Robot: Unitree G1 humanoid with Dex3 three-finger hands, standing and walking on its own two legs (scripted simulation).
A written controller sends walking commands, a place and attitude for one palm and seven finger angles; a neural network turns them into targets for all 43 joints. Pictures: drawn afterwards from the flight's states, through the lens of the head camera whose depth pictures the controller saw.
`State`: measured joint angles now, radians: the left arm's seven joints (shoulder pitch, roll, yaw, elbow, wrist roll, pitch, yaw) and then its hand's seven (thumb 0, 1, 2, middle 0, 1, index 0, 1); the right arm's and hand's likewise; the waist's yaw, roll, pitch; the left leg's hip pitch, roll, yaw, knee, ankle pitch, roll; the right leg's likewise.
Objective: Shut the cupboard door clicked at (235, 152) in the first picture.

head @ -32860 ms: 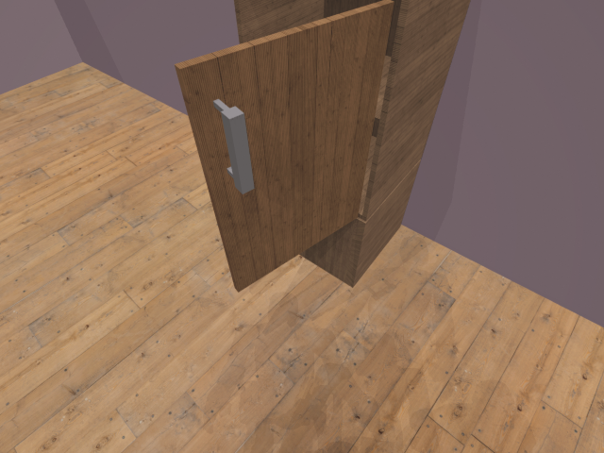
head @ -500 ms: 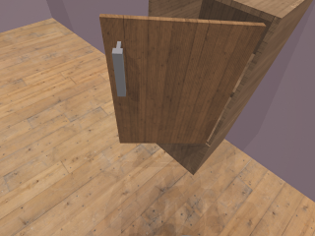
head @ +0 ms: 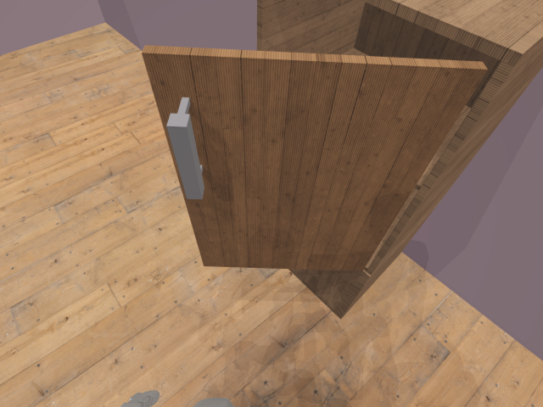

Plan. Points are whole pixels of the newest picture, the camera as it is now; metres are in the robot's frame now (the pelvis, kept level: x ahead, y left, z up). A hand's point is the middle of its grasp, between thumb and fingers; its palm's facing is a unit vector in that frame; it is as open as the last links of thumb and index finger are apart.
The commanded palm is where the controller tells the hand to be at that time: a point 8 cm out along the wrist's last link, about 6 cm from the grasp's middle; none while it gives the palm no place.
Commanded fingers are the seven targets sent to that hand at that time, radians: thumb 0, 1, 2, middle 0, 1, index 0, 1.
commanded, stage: come to a stop and stand still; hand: left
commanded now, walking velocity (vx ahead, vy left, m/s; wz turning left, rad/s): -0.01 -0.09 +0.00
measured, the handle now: (190, 150) +0.44 +0.15 +0.12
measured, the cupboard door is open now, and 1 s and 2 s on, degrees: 45 45 45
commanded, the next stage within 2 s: look again from close up in 1.40 s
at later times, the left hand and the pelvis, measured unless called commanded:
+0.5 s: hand out of the picture -0.02 +0.18 -0.17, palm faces -0.02 -0.98 -0.20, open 7.4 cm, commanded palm none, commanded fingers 0.00 0.90 0.90 -0.20 -0.30 -0.20 -0.30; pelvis -0.02 +0.00 +0.01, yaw -2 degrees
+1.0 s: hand out of the picture -0.03 +0.11 -0.17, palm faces +0.00 -0.99 -0.13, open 7.4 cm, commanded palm none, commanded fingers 0.00 0.90 0.90 -0.20 -0.30 -0.20 -0.30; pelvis -0.02 -0.03 +0.01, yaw -1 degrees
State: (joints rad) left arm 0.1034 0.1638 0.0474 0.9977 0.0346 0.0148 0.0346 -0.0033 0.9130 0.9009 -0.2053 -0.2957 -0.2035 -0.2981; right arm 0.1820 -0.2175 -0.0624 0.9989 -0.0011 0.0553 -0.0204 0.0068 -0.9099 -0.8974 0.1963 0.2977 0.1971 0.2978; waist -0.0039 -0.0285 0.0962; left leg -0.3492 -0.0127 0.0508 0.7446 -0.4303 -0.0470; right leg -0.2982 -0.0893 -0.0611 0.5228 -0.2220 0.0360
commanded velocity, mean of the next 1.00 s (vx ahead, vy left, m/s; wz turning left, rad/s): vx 0.01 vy -0.03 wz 0.00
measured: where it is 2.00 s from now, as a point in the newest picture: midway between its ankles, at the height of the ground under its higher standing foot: outside the picture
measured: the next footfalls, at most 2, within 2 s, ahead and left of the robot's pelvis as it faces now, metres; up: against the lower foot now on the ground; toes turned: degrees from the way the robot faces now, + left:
left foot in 0.04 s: +0.05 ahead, +0.11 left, +0.00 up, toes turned +1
right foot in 0.40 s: +0.00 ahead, -0.11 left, +0.00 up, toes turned -3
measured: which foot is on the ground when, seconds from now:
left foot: up 0.00-0.02, down 0.04-1.00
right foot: down 0.00-0.04, up 0.06-0.38, down 0.40-1.00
